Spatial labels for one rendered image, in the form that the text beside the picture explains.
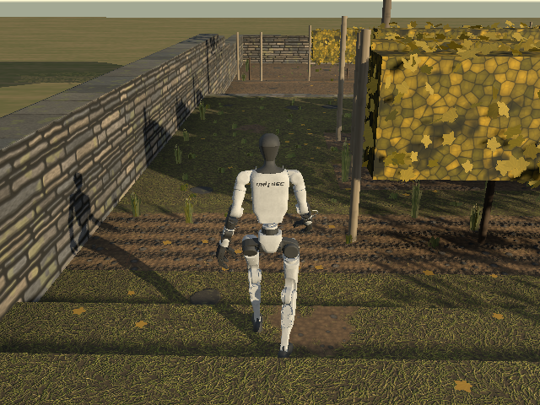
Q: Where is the robot head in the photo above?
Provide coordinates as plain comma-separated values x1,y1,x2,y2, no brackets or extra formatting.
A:
255,133,284,174

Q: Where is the left robot hand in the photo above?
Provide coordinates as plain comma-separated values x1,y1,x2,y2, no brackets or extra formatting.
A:
216,244,235,269

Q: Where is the robot right forearm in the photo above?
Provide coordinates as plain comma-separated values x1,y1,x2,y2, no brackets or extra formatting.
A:
300,202,313,225

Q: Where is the right robot thigh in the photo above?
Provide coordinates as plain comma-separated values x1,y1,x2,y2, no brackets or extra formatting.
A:
281,237,300,305

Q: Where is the right robot upper arm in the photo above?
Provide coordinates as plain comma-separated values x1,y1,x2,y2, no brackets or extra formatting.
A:
287,170,309,214

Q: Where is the robot left forearm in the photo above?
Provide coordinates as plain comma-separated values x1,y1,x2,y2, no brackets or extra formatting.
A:
219,205,238,247

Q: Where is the left robot upper arm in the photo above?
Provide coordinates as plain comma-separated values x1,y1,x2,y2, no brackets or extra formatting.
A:
230,170,252,218

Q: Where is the right robot hand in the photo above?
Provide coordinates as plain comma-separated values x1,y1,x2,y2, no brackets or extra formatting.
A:
293,219,312,234

